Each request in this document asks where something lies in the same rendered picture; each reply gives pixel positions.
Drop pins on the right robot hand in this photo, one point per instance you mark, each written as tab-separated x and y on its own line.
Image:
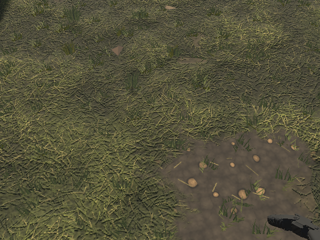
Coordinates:
298	224

